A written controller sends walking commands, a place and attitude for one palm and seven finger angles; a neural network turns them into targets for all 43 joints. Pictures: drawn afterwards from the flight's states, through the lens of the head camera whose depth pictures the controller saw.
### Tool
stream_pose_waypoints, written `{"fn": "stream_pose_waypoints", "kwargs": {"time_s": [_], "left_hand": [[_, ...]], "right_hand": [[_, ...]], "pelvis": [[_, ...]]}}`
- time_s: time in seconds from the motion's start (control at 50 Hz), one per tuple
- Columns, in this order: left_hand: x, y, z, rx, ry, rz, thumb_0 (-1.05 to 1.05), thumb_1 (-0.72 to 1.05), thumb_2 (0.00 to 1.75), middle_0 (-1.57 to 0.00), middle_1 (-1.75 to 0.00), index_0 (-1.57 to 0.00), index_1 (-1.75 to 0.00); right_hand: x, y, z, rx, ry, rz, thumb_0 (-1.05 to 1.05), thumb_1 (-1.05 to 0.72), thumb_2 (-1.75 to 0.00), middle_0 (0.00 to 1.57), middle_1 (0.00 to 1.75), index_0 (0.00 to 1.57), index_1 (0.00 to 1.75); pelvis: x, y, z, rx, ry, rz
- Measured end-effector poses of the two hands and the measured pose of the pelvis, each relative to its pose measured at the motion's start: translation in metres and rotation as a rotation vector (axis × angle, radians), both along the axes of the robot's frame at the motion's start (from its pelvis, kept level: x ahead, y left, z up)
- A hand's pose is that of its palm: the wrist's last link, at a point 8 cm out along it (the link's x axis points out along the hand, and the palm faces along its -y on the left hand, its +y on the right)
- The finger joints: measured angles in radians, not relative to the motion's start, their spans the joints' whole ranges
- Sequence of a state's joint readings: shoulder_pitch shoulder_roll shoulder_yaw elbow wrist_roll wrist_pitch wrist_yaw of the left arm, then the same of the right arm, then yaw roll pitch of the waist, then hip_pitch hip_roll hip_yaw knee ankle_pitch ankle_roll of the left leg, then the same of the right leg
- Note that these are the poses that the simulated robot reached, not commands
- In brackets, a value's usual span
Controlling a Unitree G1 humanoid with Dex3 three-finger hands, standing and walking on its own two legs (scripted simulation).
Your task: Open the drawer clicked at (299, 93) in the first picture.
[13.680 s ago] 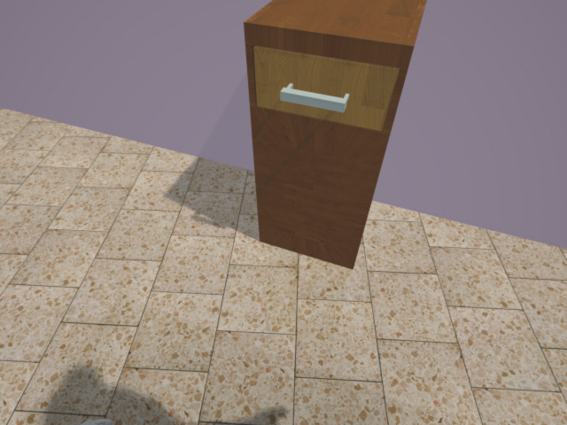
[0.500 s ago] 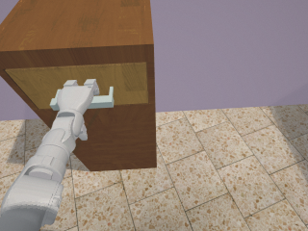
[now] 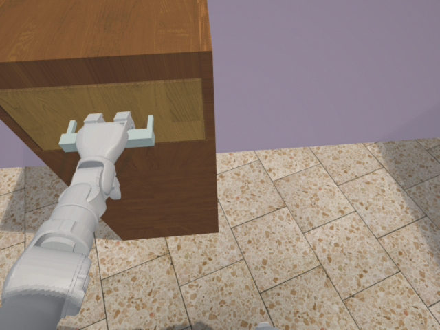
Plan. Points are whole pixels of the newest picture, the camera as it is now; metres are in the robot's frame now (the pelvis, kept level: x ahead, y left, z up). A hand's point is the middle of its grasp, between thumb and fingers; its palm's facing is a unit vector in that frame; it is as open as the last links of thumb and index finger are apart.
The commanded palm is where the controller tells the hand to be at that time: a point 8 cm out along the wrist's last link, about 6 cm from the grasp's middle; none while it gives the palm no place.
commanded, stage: lower the fingers behind the handle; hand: left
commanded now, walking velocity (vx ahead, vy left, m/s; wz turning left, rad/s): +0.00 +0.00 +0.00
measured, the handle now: (110, 131) +0.50 +0.22 +0.04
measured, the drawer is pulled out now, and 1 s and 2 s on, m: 0.00 0.00 0.02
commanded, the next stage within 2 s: close the thumb around the handle in 0.26 s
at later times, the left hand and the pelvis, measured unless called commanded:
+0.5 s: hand (111, 155) +0.45 +0.22 +0.02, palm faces -0.05 -0.01 -1.00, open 13.3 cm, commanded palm +0.44 +0.22 +0.07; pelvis +0.00 +0.01 +0.00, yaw +0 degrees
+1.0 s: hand (111, 154) +0.46 +0.22 +0.02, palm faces -0.05 +0.00 -1.00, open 5.7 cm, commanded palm +0.44 +0.21 +0.07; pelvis +0.00 +0.01 +0.00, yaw +0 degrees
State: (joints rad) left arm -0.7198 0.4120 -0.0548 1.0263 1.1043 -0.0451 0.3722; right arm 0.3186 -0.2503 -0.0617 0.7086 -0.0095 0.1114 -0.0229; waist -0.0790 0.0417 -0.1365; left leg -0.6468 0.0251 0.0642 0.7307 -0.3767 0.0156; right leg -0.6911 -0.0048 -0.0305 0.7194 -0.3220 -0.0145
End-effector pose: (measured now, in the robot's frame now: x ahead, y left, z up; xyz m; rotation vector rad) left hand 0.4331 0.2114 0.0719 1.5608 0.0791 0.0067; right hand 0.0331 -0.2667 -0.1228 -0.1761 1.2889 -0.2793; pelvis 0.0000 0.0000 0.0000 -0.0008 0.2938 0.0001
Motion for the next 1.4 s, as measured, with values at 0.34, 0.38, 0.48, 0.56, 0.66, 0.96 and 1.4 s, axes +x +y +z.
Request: {"fn": "stream_pose_waypoints", "kwargs": {"time_s": [0.34,0.38,0.48,0.56,0.66,0.96,1.4], "left_hand": [[0.001,0.004,0.000,-0.008,-0.003,-0.013,0.00,-0.49,0.30,-0.31,-1.20,-0.32,-1.20],[0.001,0.004,0.000,-0.004,-0.003,-0.013,0.00,-0.49,0.30,-0.31,-1.20,-0.32,-1.20],[0.002,0.004,0.000,-0.002,0.000,-0.008,0.00,-0.44,0.32,-0.32,-1.20,-0.33,-1.21],[0.004,0.005,0.000,0.001,0.007,-0.004,0.00,-0.32,0.38,-0.33,-1.22,-0.34,-1.22],[0.006,0.005,0.000,0.000,0.014,-0.007,0.00,-0.10,0.47,-0.34,-1.24,-0.35,-1.25],[0.006,0.005,0.000,-0.002,0.004,-0.007,0.00,0.67,0.80,-0.40,-1.32,-0.41,-1.33],[0.001,0.005,0.000,-0.022,0.003,-0.017,0.01,0.67,0.77,-0.40,-1.35,-0.42,-1.35]], "right_hand": [[-0.004,0.003,0.001,-0.011,0.009,0.002,0.00,-0.90,-0.90,0.20,0.30,0.20,0.29],[-0.003,0.005,0.001,-0.008,0.008,0.004,0.00,-0.90,-0.90,0.20,0.30,0.20,0.29],[-0.002,0.008,0.000,-0.002,0.007,0.008,0.00,-0.90,-0.90,0.20,0.30,0.20,0.29],[-0.001,0.010,-0.001,-0.001,0.004,0.012,0.00,-0.90,-0.90,0.20,0.30,0.20,0.29],[-0.002,0.010,-0.001,-0.003,0.004,0.009,0.00,-0.90,-0.90,0.20,0.30,0.20,0.29],[-0.002,0.008,-0.001,0.002,0.024,0.008,0.00,-0.90,-0.90,0.20,0.30,0.20,0.29],[0.020,0.007,0.003,0.017,-0.017,-0.009,0.00,-0.90,-0.90,0.20,0.30,0.20,0.29]], "pelvis": [[0.000,0.006,-0.001,-0.006,0.004,0.003],[0.000,0.007,-0.001,-0.007,0.004,0.004],[-0.001,0.008,-0.002,-0.008,0.003,0.006],[-0.001,0.008,-0.002,-0.008,0.004,0.007],[-0.001,0.009,-0.002,-0.008,0.009,0.007],[0.004,0.008,-0.001,-0.010,0.008,0.007],[0.017,0.007,0.003,-0.007,0.002,-0.016]]}}
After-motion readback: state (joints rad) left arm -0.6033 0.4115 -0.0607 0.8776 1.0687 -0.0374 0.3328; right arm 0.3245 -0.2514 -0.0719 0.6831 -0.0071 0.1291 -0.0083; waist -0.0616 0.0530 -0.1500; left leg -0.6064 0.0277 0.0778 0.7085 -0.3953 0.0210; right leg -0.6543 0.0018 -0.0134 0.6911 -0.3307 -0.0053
